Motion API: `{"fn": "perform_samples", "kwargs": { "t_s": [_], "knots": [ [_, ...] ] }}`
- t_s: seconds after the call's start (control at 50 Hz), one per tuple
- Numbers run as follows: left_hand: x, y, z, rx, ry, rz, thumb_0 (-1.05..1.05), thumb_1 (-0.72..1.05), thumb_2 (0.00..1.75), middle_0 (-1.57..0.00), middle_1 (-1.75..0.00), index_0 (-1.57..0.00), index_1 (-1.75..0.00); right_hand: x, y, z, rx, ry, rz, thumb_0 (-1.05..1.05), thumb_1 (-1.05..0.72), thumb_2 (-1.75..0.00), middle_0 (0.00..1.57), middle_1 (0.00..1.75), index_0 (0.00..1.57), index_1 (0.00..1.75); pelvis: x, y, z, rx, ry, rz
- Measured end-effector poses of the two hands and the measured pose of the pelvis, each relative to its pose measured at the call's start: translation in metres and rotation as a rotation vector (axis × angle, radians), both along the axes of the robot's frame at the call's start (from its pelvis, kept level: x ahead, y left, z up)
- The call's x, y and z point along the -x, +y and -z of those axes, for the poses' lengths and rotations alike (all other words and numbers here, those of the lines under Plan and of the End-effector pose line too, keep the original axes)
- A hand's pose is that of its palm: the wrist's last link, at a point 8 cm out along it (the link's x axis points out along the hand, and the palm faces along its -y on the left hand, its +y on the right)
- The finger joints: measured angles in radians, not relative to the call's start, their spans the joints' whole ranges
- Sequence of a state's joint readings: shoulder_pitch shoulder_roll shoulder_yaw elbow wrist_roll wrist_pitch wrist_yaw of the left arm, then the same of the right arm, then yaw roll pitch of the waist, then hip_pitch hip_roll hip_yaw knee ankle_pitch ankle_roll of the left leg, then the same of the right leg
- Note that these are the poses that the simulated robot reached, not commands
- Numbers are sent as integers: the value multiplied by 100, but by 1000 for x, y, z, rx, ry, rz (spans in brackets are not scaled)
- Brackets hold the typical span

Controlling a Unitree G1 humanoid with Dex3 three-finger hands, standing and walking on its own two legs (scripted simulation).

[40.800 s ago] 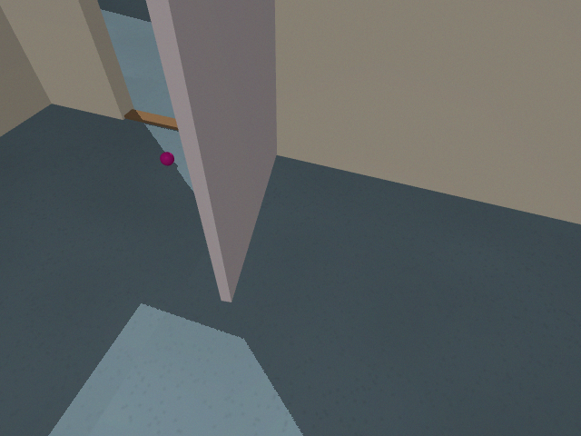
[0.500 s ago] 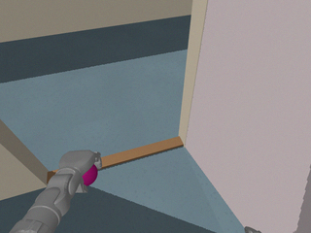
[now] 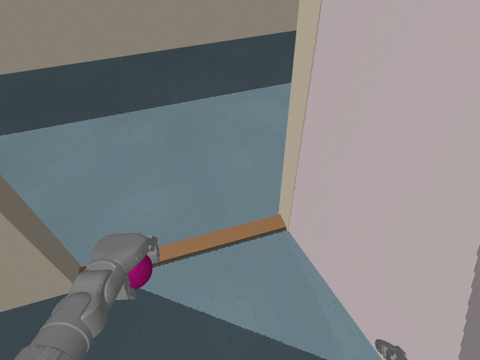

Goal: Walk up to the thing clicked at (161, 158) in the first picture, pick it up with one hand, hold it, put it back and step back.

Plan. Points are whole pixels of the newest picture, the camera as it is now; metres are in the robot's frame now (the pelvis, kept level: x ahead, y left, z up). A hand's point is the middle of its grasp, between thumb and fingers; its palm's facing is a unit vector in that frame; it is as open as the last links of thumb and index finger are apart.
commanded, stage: hold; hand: left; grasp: from above
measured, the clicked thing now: (132, 269) +0.31 +0.23 -0.05
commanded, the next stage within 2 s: crouch in 0.68 s
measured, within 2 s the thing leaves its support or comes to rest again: neither
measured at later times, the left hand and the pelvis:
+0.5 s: hand (128, 277) +0.29 +0.22 -0.03, palm faces -0.44 -0.05 -0.89, open 9.1 cm; pelvis +0.00 +0.00 +0.00, yaw +0 degrees
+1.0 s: hand (134, 279) +0.29 +0.22 -0.05, palm faces -0.44 -0.05 -0.90, open 9.1 cm; pelvis +0.00 +0.00 +0.00, yaw +0 degrees
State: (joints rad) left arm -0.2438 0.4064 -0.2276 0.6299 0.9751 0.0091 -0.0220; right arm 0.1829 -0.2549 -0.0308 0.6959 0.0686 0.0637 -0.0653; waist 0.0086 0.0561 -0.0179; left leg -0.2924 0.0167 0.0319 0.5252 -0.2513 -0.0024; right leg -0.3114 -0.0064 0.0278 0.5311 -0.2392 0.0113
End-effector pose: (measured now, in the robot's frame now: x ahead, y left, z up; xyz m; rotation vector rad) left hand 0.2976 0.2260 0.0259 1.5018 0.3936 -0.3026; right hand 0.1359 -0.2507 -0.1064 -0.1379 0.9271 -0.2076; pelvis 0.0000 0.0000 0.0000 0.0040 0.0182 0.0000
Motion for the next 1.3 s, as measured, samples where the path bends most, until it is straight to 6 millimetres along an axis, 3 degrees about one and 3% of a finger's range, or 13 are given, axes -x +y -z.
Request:
{"fn": "perform_samples", "kwargs": {
  "t_s": [0.3, 0.9, 1.02, 1.14, 1.22, 1.3],
  "knots": [
    [2, -4, -7, 8, 3, 14, 0, 9, 59, -62, -76, -67, -73, -5, 2, -5, -5, -20, -7, 1, -91, -90, 20, 30, 20, 30, 1, -1, -2, -2, -16, 3],
    [-2, -6, 2, 10, 10, 15, 0, 9, 59, -61, -77, -66, -74, -8, 2, -3, -6, 5, 0, 1, -91, -90, 20, 30, 20, 30, -5, 0, -3, 0, -7, -1],
    [-1, -5, 22, -2, 7, 15, 0, 8, 60, -62, -76, -67, -73, -5, 1, -1, 4, 27, -7, 1, -91, -90, 20, 30, 20, 30, -4, 0, -1, 0, 15, -8],
    [-5, -4, 58, -32, 22, 16, 0, 8, 59, -63, -75, -68, -72, 11, -5, 12, 31, 92, -12, 1, -90, -90, 21, 30, 20, 30, 2, -1, 11, 5, 80, -20],
    [-17, -6, 92, -50, 16, 29, 0, 8, 59, -63, -75, -68, -72, 31, -14, 32, 64, 143, -6, 1, -90, -90, 21, 30, 20, 30, 9, 0, 32, 13, 165, -24],
    [-33, -9, 131, -66, -9, 47, 0, 9, 57, -64, -75, -69, -71, 59, -25, 63, 103, 200, 17, 1, -91, -90, 21, 30, 20, 30, 18, 3, 65, 24, 261, -23]
  ]
}}
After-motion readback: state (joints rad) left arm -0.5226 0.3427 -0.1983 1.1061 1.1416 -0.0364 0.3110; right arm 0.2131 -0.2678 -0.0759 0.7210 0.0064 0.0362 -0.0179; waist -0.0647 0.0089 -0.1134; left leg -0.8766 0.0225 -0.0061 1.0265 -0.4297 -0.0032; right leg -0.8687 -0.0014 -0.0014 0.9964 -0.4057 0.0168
